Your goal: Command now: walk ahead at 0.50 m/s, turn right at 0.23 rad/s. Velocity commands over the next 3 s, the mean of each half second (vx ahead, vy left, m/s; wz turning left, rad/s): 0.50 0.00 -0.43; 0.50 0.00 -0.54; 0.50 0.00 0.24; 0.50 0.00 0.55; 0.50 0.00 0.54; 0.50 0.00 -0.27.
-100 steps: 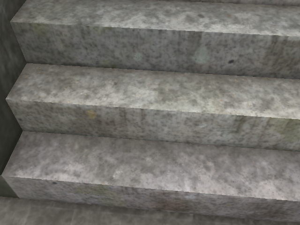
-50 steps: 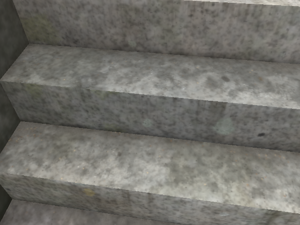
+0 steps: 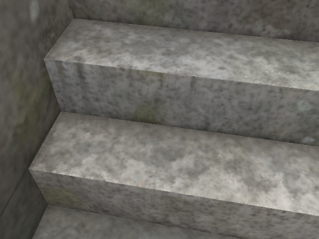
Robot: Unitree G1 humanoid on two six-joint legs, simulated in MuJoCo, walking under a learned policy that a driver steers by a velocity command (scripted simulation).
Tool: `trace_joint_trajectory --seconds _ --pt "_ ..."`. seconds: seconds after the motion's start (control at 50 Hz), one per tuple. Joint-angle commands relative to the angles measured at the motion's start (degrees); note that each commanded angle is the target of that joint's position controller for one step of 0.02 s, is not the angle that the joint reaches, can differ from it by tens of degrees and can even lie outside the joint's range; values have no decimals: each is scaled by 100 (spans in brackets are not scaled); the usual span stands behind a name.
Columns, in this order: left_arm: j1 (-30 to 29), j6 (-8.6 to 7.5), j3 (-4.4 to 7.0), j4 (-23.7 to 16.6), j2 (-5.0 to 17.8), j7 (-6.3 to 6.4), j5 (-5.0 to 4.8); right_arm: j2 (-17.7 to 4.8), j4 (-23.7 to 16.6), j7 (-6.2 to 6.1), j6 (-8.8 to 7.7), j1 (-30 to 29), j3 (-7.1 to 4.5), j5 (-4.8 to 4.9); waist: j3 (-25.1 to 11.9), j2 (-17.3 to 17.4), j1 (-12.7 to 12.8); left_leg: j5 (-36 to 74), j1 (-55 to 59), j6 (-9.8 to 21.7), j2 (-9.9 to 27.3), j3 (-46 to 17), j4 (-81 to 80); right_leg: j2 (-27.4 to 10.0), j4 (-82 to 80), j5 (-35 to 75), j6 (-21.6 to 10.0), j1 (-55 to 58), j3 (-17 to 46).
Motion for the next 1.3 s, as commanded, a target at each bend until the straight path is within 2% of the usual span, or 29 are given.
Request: trace_joint_trajectory --seconds 0.02,0.04,0.06,0.08,0.16,0.24,0.26,0.28,0.32,0.36,0.38,0.42,0.44,0.48,0.56,0.64,0.76,0.86,0.9,0.92,0.94,1.0,1.02,1.06,1.1,1.12,1.16,1.24,1.3 --pt "1557 -118 436 830 759 369 182 330 -1587 -134 -20 -1687 18 -638 325 -1499 253 -1584 -2931 -157 -879 -1068 7447 -1068 -4469 -1024 -1377 1777 4841" --pt "1263 -319 532 874 766 294 205 707 -2005 -181 74 -1734 128 -666 578 -1131 -170 -1814 -3873 -185 -939 -1295 8543 -1211 -4466 -969 -1078 1867 4577" --pt "2198 -401 291 1104 272 -273 134 18 -1292 200 364 -1360 -47 -225 1354 -88 416 -2381 -5304 254 -1466 -2765 8711 -1257 -4253 1098 -733 2142 4261" --pt "2672 -560 347 1515 269 -470 162 21 -1606 263 371 -1383 7 -361 1130 -485 45 -2457 -5925 356 -1436 -2669 8321 -1322 -3975 2694 -716 2949 3877" --pt "1183 -728 261 1112 22 -478 336 32 -2191 219 365 -2472 208 -418 708 -653 -842 -3875 -5231 406 -642 -1145 8704 -1033 -5145 1701 -463 1223 2398" --pt "3187 -825 330 1613 332 -432 391 -51 -2970 -108 523 -4374 401 -323 -123 -414 -206 -3716 -5277 54 -249 -637 5825 -851 -5159 3831 -216 2455 2333" --pt "2832 -670 621 1600 1206 -692 -14 61 -3511 20 831 -5227 562 -325 -27 -1300 -666 -5686 -2661 -314 -681 93 3719 -1105 -6778 6959 -952 780 2484" --pt "3101 -884 539 1569 1073 -866 8 16 -3369 227 860 -5281 412 -70 110 -1586 -507 -4622 -1589 -632 -1165 863 4556 -1320 -6760 9583 -1250 219 2541" --pt "2469 -1072 734 1188 1557 -1120 -110 -747 -2413 138 915 -2120 109 -102 -1490 -1077 -1436 -3001 -824 -5 -1149 -377 2934 -1892 -4410 14596 -973 2691 2041" --pt "2902 -929 425 1412 215 -1230 516 -1163 -1344 -111 970 418 -138 -367 -2501 1103 -1874 -3800 2059 1051 402 -4087 -181 -871 -1323 8794 -693 415 2192" --pt "2983 -810 468 1939 76 -1234 245 -1403 -1182 -67 974 203 -264 -552 -1142 1496 -1854 -6522 222 1397 1165 -6039 -1779 -166 2829 4629 -304 -400 2165" --pt "860 -1028 549 -277 -305 -207 187 -485 -832 -414 630 -1856 -206 -68 267 43 -317 -7596 -1110 75 1033 -4033 -1036 18 4799 3180 49 -1182 1962" --pt "1826 -697 380 888 -274 -573 -312 94 -639 -140 511 -1994 26 -508 521 88 -367 -6522 -820 144 1110 -3040 -1327 -260 5040 2986 -559 -2205 2392" --pt "1789 -483 232 607 -591 -684 -235 811 -435 -107 381 -1982 173 -507 454 -657 27 -4573 -504 -195 870 -1758 -1556 -475 4624 2401 -758 -2714 2241" --pt "745 -287 124 -15 -221 -582 -383 108 -624 -81 244 -2255 -39 -717 205 -199 198 -3843 -1262 -144 677 -80 -3000 -813 4530 2258 -501 -1977 943" --pt "-41 -282 -249 -402 -443 -526 -328 255 416 23 333 103 210 -1180 707 -736 -303 -4513 1598 57 1409 -708 -3132 -823 6248 1636 -1211 -5885 1520" --pt "-1631 345 -395 -1092 -10 -644 -72 -496 168 372 328 106 188 -998 465 -61 -247 -3244 -651 100 1169 659 -4734 -1352 3856 1547 -871 -2472 309" --pt "-338 191 -267 -869 293 -904 -238 -1458 62 428 14 564 -168 -694 -574 1109 347 6904 3220 579 1488 984 -2409 95 -321 180 -179 -546 -710" --pt "1832 163 44 -194 1113 -434 -299 -503 -153 649 16 1365 26 -1225 -2473 -343 643 4168 -3 199 707 10 836 -408 -1520 3446 -1266 3994 2561" --pt "3318 163 308 311 1876 -394 -45 -428 47 1013 71 1105 -86 -892 -1939 -1120 1057 -1132 -2293 -213 -355 -595 2984 -1327 -4123 1957 -1449 4969 5226" --pt "3901 -58 681 707 2267 -343 -10 -428 -70 921 127 630 -204 -509 -1216 -1299 1299 -1213 -3408 -370 -839 -1873 6281 -1897 -4700 1685 -1263 4685 6068" --pt "2657 -485 391 1315 798 -493 -165 173 -472 472 89 -772 -132 -514 244 -1111 241 -1391 -5257 164 -965 -2543 9013 -1647 -3990 896 -583 2995 4627" --pt "1540 -643 380 1211 145 -223 -31 676 -1823 -179 -83 -1485 87 -378 -29 -573 -596 -2121 -4194 -191 -770 -1786 8710 -1478 -4251 618 132 2574 3149" --pt "996 -556 184 1040 39 -620 200 302 -667 269 403 -465 7 -350 1032 -332 -668 -1856 -5366 246 -759 -2294 9310 -1767 -4861 1226 -498 1557 3181" --pt "1786 -1079 114 1832 -103 -254 54 921 -1810 -593 291 -1286 231 -103 933 -560 -866 -2882 -5276 -219 -979 -1369 10121 -1644 -5105 1514 78 1578 1939" --pt "1558 -840 25 1467 -133 -447 512 317 -1304 182 462 -1187 164 -219 992 -708 -917 -2682 -5981 562 -902 -1678 10815 -1615 -5171 1558 -192 1796 1977" --pt "1361 -716 64 1235 467 -599 817 -15 -1667 459 498 -1446 108 -319 902 -308 -1199 -1586 -5732 660 -779 -1349 9532 -1443 -5248 1673 23 1322 1077" --pt "1636 -599 -4 962 869 -644 599 -459 -2013 398 785 -2219 147 11 476 -813 -979 -2301 -3708 215 -599 -137 6784 -1737 -6771 4400 -519 1123 72" --pt "2332 -685 328 1192 1973 -793 282 -166 -2234 525 1154 -1970 208 -207 -349 -1810 -1009 -3951 -3180 -503 -1196 634 4465 -2439 -5851 10555 -1235 3744 -6"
